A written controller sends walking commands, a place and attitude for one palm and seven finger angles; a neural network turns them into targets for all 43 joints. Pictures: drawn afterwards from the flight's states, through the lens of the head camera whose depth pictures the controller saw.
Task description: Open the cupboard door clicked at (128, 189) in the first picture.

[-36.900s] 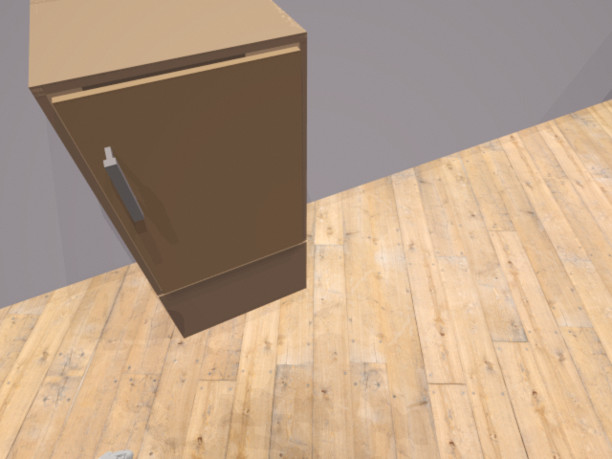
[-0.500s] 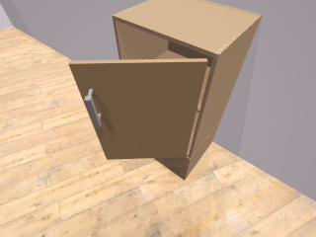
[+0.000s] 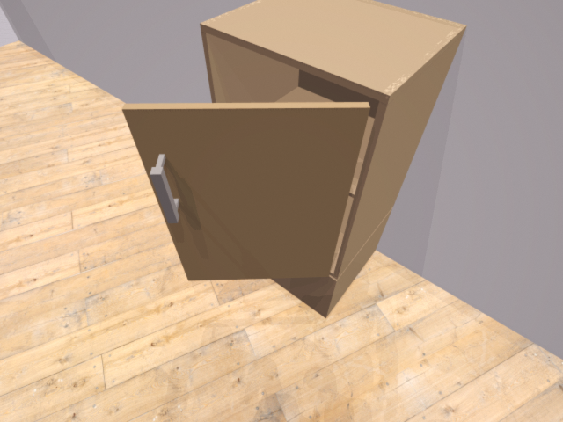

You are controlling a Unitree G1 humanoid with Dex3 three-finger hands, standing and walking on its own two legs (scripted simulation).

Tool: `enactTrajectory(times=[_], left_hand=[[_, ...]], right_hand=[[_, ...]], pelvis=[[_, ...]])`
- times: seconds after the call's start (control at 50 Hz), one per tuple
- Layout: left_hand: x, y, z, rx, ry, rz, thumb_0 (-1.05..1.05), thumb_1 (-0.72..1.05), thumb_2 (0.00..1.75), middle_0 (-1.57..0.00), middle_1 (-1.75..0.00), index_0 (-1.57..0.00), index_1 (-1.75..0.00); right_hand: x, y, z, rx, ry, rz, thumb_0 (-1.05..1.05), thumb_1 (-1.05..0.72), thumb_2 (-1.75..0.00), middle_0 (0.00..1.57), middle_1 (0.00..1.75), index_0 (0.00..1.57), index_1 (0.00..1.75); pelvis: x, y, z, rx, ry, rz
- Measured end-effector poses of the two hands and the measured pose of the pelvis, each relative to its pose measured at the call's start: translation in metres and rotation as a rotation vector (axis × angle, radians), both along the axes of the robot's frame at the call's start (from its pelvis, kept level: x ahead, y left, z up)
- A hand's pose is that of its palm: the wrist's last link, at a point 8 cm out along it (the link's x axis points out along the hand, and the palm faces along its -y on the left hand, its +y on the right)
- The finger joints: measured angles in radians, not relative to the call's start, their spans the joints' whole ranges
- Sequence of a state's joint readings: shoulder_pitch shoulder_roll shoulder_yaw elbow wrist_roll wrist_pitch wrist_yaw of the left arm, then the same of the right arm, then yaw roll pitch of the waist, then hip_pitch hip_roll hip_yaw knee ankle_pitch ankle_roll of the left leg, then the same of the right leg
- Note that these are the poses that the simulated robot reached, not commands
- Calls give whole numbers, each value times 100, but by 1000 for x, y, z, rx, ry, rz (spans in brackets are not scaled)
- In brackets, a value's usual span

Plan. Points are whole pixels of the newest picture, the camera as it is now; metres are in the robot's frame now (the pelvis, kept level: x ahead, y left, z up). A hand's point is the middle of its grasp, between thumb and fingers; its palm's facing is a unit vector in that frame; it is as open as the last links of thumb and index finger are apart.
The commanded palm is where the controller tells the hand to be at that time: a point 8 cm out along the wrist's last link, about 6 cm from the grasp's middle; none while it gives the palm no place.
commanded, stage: look again from close up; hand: left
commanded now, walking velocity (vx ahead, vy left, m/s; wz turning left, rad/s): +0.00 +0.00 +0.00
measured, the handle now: (167, 189) +0.53 +0.26 -0.03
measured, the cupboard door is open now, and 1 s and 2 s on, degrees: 41 41 41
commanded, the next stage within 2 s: raise the hand with hooked fingers in 0.14 s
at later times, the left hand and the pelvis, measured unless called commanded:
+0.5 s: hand (150, 353) +0.21 +0.19 +0.00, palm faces +0.20 -0.98 -0.01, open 7.7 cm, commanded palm +0.11 +0.24 -0.06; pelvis -0.03 +0.01 -0.03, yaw +3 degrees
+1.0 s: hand (139, 385) +0.18 +0.22 -0.06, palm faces -0.04 -1.00 -0.02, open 10.6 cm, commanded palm +0.14 +0.28 -0.04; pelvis -0.05 +0.00 -0.10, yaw +4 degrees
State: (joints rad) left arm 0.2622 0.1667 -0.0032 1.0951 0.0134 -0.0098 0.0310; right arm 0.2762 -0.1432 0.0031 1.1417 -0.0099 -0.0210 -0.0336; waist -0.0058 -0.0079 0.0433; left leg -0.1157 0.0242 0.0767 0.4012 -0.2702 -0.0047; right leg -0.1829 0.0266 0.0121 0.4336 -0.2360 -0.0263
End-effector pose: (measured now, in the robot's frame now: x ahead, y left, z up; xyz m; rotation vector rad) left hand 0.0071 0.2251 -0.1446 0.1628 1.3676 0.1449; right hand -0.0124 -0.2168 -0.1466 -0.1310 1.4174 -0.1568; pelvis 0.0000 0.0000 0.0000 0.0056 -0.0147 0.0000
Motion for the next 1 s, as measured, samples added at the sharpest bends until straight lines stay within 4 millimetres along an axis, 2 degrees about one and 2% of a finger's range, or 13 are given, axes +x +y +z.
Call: enactTrajectory(times=[0.26,0.3,0.42,0.46,0.5,0.54,0.6,0.66,0.7,0.78,0.88,0.94,1.0], left_hand=[[-6,3,-1,-1,3,4,1,92,89,-20,-30,-20,-30],[18,13,17,23,-160,96,2,94,89,-20,-30,-20,-30],[131,30,122,93,-932,111,2,89,87,-20,-33,-20,-34],[157,25,142,49,-1137,70,2,85,86,-20,-35,-20,-36],[168,15,149,-28,-1303,24,1,81,84,-20,-38,-20,-38],[164,5,141,-104,-1405,-38,1,76,83,-20,-40,-21,-41],[140,-1,106,-158,-1375,-93,0,69,80,-21,-44,-21,-45],[108,8,65,-148,-1237,-40,0,62,77,-22,-49,-22,-49],[90,20,52,-96,-1184,19,1,57,75,-23,-52,-23,-52],[80,45,76,42,-1298,38,1,47,71,-23,-58,-23,-58],[115,45,116,12,-1482,-147,1,36,66,-23,-65,-23,-65],[142,41,107,-101,-1378,-218,1,29,63,-24,-69,-24,-70],[153,45,92,-176,-1216,-175,1,22,60,-25,-74,-25,-74]], right_hand=[[2,4,0,0,-10,3,0,-91,-90,19,30,20,30],[14,2,4,-20,-108,10,0,-91,-90,20,30,20,30],[90,-13,20,-68,-516,83,1,-91,-90,20,30,20,30],[119,-18,29,-80,-641,117,1,-91,-90,20,30,20,30],[145,-22,40,-93,-751,158,1,-91,-90,20,30,20,30],[168,-25,50,-106,-837,207,1,-91,-90,20,30,20,30],[196,-27,56,-128,-921,276,1,-91,-90,20,30,20,30],[216,-23,52,-138,-953,330,1,-90,-90,19,30,20,30],[224,-16,44,-133,-954,356,1,-90,-90,19,30,20,30],[223,4,17,-90,-906,388,1,-90,-90,19,30,20,30],[193,28,-21,-5,-805,363,1,-90,-90,20,30,20,30],[166,31,-34,25,-734,286,1,-90,-90,20,30,20,30],[141,26,-34,17,-676,211,1,-90,-90,20,30,21,30]], pelvis=[[-2,5,-1,-6,1,4],[-4,6,-2,-4,-1,9],[-14,12,-12,0,33,73],[-21,11,-20,2,74,72],[-26,8,-32,8,119,60],[-30,5,-44,10,150,53],[-35,1,-65,10,193,53],[-39,-3,-82,3,224,65],[-41,-4,-91,-11,236,76],[-45,-6,-102,-44,252,96],[-51,-3,-107,-74,266,107],[-53,0,-104,-68,273,96],[-51,4,-96,-54,274,83]])
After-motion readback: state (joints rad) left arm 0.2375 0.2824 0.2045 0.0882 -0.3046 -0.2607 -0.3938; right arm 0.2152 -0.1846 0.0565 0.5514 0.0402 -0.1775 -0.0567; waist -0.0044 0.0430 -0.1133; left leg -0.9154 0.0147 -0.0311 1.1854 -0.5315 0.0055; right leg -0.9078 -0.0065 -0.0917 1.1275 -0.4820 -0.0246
